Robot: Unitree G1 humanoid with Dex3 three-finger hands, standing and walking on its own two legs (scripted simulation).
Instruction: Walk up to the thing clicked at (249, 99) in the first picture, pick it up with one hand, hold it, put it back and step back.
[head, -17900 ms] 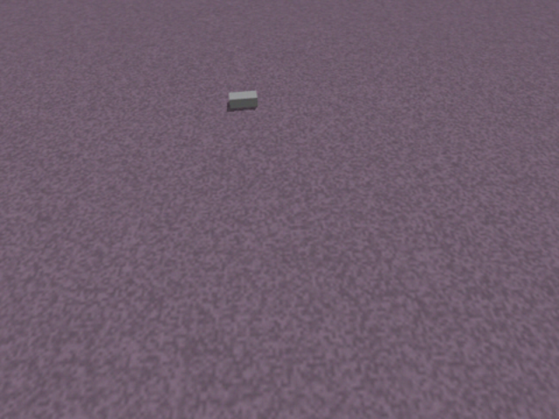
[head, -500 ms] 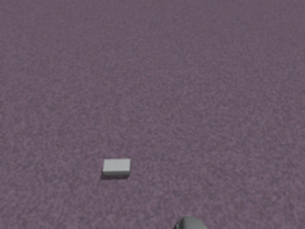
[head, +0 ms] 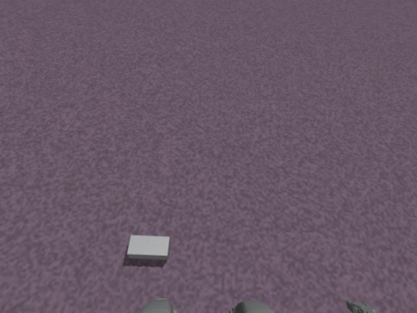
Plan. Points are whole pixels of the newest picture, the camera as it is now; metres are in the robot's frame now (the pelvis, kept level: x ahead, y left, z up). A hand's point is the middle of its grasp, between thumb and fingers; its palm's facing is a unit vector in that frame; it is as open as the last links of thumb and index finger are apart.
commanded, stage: walk up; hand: left
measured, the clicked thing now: (149, 247) +0.46 +0.24 -0.72
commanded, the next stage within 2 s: stand in 1.34 s
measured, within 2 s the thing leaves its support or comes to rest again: neither
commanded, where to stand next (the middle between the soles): +0.07 -0.01 m, yaw +1 degrees
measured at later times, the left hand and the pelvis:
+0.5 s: hand (94, 303) +0.15 +0.24 -0.13, palm faces +0.00 -0.94 -0.35, open 7.4 cm; pelvis +0.05 -0.02 +0.02, yaw +0 degrees
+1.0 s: hand out of the picture +0.12 +0.24 -0.13, palm faces +0.01 -0.95 -0.32, open 7.4 cm; pelvis +0.05 -0.01 +0.03, yaw +1 degrees
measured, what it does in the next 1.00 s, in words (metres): shifts its weight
